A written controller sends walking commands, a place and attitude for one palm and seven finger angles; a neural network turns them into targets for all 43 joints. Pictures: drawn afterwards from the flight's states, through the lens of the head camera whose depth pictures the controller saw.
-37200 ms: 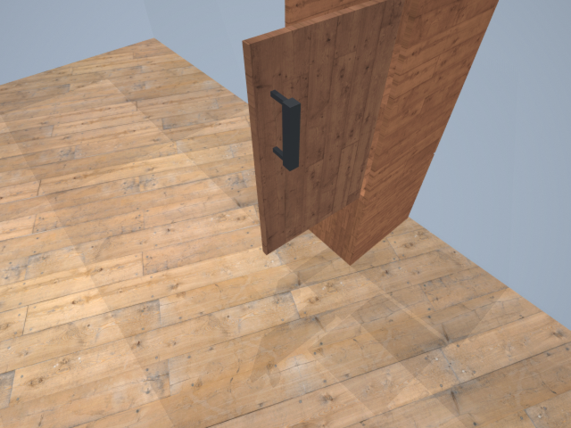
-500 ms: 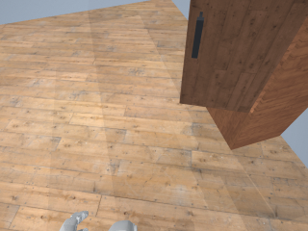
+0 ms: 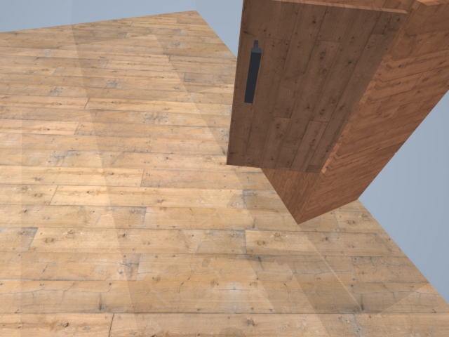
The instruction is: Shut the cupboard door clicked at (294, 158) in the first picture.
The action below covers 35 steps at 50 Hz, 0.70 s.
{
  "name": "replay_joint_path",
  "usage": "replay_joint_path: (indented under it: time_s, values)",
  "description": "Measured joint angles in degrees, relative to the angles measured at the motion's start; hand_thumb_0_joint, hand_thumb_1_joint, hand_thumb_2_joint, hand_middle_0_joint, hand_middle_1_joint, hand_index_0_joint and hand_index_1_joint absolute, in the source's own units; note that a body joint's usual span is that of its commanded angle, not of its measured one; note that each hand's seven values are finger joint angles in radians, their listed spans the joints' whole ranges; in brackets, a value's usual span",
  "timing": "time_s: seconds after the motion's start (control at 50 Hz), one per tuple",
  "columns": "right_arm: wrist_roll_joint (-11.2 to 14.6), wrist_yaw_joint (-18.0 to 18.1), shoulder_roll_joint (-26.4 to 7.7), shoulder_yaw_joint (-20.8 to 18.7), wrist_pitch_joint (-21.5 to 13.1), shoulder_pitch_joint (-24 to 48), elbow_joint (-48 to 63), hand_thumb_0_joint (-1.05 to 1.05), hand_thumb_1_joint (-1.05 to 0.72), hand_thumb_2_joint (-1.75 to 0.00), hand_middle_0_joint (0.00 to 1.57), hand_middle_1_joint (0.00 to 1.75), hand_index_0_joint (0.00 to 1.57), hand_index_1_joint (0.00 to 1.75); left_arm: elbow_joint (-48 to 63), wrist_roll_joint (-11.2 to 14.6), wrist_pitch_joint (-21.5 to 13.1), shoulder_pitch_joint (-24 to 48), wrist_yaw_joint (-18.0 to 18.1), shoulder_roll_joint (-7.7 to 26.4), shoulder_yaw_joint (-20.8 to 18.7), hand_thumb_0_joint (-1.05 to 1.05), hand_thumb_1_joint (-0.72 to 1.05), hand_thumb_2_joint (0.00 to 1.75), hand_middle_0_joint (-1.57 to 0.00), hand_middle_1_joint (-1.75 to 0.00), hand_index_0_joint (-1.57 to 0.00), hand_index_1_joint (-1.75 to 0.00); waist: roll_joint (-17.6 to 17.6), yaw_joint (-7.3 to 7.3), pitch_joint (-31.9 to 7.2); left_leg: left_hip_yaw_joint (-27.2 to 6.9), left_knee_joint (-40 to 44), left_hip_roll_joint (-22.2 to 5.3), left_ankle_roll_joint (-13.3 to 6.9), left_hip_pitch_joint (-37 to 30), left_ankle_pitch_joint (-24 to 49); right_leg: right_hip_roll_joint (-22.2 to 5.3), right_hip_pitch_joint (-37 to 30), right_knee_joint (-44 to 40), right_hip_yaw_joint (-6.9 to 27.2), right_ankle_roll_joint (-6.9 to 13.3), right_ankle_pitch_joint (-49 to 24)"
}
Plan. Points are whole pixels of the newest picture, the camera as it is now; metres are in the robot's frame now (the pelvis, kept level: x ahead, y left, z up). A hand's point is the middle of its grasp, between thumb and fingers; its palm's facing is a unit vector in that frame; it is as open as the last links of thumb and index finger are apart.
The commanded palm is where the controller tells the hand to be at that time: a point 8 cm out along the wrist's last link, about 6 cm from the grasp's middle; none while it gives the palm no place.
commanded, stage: take the last steps up to it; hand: left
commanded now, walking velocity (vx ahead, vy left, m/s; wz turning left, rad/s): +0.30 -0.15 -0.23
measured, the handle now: (252, 72) +0.72 -0.04 +0.08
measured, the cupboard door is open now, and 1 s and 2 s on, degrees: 62 62 62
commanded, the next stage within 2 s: come to a stop and stand still in 0.60 s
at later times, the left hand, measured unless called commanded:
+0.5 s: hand out of the picture +0.14 +0.10 -0.20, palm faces -0.03 -0.99 -0.12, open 7.4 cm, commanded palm none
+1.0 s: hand (225, 240) +0.36 +0.01 -0.17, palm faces -0.07 -0.97 -0.23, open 7.3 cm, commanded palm none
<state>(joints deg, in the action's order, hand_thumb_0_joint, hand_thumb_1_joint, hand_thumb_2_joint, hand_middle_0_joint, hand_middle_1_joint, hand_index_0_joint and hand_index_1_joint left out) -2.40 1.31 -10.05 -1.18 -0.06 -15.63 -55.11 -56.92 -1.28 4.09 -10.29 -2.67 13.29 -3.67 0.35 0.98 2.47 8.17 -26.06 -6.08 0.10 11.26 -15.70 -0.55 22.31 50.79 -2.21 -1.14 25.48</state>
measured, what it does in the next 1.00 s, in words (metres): walks ahead: right foot, then left foot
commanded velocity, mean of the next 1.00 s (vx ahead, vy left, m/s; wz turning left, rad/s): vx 0.07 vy -0.03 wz -0.05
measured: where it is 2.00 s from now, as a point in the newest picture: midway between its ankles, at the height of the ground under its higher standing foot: (249, 330)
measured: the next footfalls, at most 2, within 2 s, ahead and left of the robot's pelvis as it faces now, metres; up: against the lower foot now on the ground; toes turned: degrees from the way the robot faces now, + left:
right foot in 0.16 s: +0.07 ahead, -0.16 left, +0.00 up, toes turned -7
left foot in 0.50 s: +0.26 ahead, +0.02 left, +0.00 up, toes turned +6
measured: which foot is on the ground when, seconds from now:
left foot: down 0.00-0.16, up 0.18-0.48, down 0.50-0.84, up 0.86-1.00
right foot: up 0.00-0.14, down 0.16-0.50, up 0.52-0.82, down 0.84-1.00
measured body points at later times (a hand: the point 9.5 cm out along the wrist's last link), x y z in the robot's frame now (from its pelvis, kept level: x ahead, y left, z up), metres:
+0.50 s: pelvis +0.14 -0.07 -0.02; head +0.16 -0.05 +0.43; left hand +0.14 +0.15 -0.19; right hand +0.19 -0.33 -0.15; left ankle +0.22 +0.02 -0.75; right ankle +0.03 -0.16 -0.74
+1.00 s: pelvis +0.25 -0.16 -0.01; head +0.30 -0.19 +0.44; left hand +0.36 +0.06 -0.15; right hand +0.25 -0.41 -0.18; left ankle +0.21 -0.03 -0.68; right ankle +0.29 -0.29 -0.74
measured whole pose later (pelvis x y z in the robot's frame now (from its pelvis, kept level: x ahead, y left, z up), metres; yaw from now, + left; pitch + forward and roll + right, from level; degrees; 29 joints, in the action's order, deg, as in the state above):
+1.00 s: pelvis +0.25 -0.16 -0.01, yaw -3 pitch +0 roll +2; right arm -0.1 1.1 -12.5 -3.6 3.5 -13.3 -59.7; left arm -57.8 -1.3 -0.5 -6.2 1.3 8.2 -1.5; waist -1.2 1.2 5.4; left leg 2.4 -56.7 -0.5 3.0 21.3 -31.7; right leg -4.4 19.2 31.3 -2.5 -0.1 12.2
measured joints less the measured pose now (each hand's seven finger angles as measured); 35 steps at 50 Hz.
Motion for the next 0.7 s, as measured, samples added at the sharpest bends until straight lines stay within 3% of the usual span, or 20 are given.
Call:
replay_joint_path:
  time_s: [0.14, 0.18, 0.22, 0.28, 0.34, 0.42, 0.48, 0.5, 0.54, 0.6, 0.64, 0.7]
  values:
    - [-0.02, -0.46, -2.79, -1.74, 0.20, -3.95, -3.35, 0.00, -0.90, -0.90, 0.21, 0.30, 0.20, 0.30, 0.34, -0.28, -1.29, 2.17, -1.29, -0.07, 0.07, 0.01, 0.91, 0.90, -0.19, -0.30, -0.20, -0.30, -1.86, 1.96, -0.43, 1.77, -2.79, -3.02, 3.25, -1.60, -3.33, -0.36, -5.80, -17.83, -2.27, 1.05, -6.17]
    - [0.50, -0.59, -3.76, -2.08, 0.82, -5.03, -4.65, 0.00, -0.91, -0.90, 0.21, 0.30, 0.20, 0.30, 0.67, -0.33, -2.92, 2.49, -0.92, -0.18, 0.05, 0.01, 0.91, 0.90, -0.20, -0.30, -0.20, -0.30, -2.20, 1.60, -0.66, 0.64, -9.83, -3.71, 3.29, 0.48, -8.93, 0.18, -7.40, -20.76, -2.50, 2.32, -9.68]
    - [0.87, -0.52, -4.64, -2.28, 2.19, -4.58, -6.05, 0.00, -0.91, -0.90, 0.20, 0.30, 0.20, 0.30, 0.67, -0.08, -4.08, 2.14, 0.03, -1.12, 0.31, 0.01, 0.91, 0.90, -0.20, -0.30, -0.20, -0.30, -3.01, 1.28, -0.68, -2.95, -22.25, -2.54, 2.38, 5.46, -14.16, 1.03, -8.22, -19.80, -3.10, 3.08, -8.55]
    - [0.74, -0.78, -4.81, -2.48, 2.47, -2.85, -6.04, 0.01, -0.91, -0.90, 0.20, 0.30, 0.20, 0.30, 0.15, -0.04, -4.67, -0.12, 1.20, -1.91, 0.75, 0.00, 0.91, 0.90, -0.20, -0.30, -0.20, -0.30, -2.07, 0.76, -1.11, -3.56, -33.29, -0.58, 2.04, 12.42, -12.24, 1.50, -11.37, -23.56, -2.67, 4.01, -8.30]
    - [0.53, -1.25, -4.27, -2.41, 1.60, -0.72, -4.01, 0.01, -0.91, -0.90, 0.20, 0.30, 0.20, 0.30, -1.66, -0.04, -4.99, -2.31, 1.62, -2.41, 1.35, 0.00, 0.91, 0.90, -0.20, -0.30, -0.20, -0.30, -1.28, 1.14, -1.13, -2.58, -32.54, -0.21, 2.46, 16.82, -7.45, 2.17, -14.53, -27.61, -2.81, 4.13, -9.06]
    - [0.59, -1.58, -2.69, -1.85, 0.61, 2.06, -1.80, 0.00, -0.91, -0.90, 0.20, 0.30, 0.20, 0.30, -4.20, -0.09, -5.06, -4.37, 1.74, -2.89, 1.83, 0.00, 0.91, 0.90, -0.20, -0.30, -0.20, -0.30, -0.44, 0.86, -0.62, -1.44, -22.42, -0.12, 2.41, 17.77, -4.04, 3.48, -17.96, -29.73, -3.34, 4.29, -7.65]
    - [0.59, -1.51, -1.46, -1.22, -0.59, 3.44, -0.79, 0.00, -0.91, -0.90, 0.20, 0.30, 0.20, 0.30, -5.73, 0.19, -4.76, -5.71, 1.67, -2.98, 1.78, 0.00, 0.91, 0.90, -0.20, -0.30, -0.20, -0.30, 0.40, 0.41, 0.08, -0.43, -12.16, 0.70, 1.91, 14.36, 0.67, 3.97, -19.58, -26.92, -3.54, 4.01, -3.89]
    - [0.39, -1.44, -1.33, -0.97, -1.30, 3.58, -0.41, 0.00, -0.91, -0.90, 0.20, 0.30, 0.20, 0.30, -5.94, 0.39, -4.60, -6.40, 1.64, -3.07, 1.69, 0.00, 0.91, 0.90, -0.20, -0.30, -0.20, -0.30, 0.51, 0.16, 0.10, -0.40, -9.15, 0.94, 0.67, 12.73, 3.78, 4.02, -18.82, -23.33, -3.27, 3.98, -1.62]
    - [-0.12, -0.96, -0.45, -0.55, -2.22, 4.30, -0.19, 0.00, -0.91, -0.90, 0.20, 0.30, 0.20, 0.30, -6.32, 0.50, -3.83, -6.70, 1.54, -2.79, 1.58, 0.01, 0.91, 0.90, -0.20, -0.30, -0.20, -0.30, 1.92, -0.10, 0.53, 0.86, -11.96, 1.14, -2.09, 12.48, 2.68, 3.18, -13.20, -8.36, -1.56, 4.18, 2.54]
    - [-0.03, -0.24, 0.48, -0.09, -2.18, 3.53, -0.06, 0.00, -0.91, -0.90, 0.20, 0.30, 0.20, 0.30, -6.27, -0.07, -2.71, -5.56, 1.14, -2.40, 1.26, 0.01, 0.91, 0.90, -0.20, -0.30, -0.20, -0.30, 2.48, -0.12, 0.58, 1.98, -10.70, 1.22, -2.19, 9.72, -0.11, 2.03, -3.23, 11.18, 0.30, 3.51, 0.44]
    - [0.02, 0.12, 0.92, -0.02, -2.21, 2.28, -0.74, 0.00, -0.91, -0.90, 0.20, 0.30, 0.20, 0.30, -5.34, -0.30, -2.53, -3.98, 0.81, -2.15, 0.89, 0.01, 0.91, 0.90, -0.20, -0.30, -0.20, -0.30, 2.16, -0.24, 0.83, 1.87, -7.10, 1.31, -1.29, 7.14, 0.97, 0.27, 1.37, 14.44, 0.53, 2.58, -2.83]
    - [0.09, -0.02, 1.20, 0.00, -1.89, 0.20, -2.30, 0.00, -0.91, -0.90, 0.20, 0.30, 0.20, 0.30, -3.42, -0.21, -2.69, -1.94, 0.66, -1.99, 0.53, 0.01, 0.91, 0.90, -0.20, -0.30, -0.20, -0.30, 1.06, -0.47, 0.82, 1.49, -1.94, 0.75, -0.46, 3.51, 2.33, -2.32, 4.89, 8.53, 0.58, 1.37, -6.01]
